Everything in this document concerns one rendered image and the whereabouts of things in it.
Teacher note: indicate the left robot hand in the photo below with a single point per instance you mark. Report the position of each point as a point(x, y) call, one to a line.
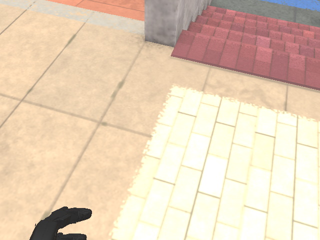
point(47, 229)

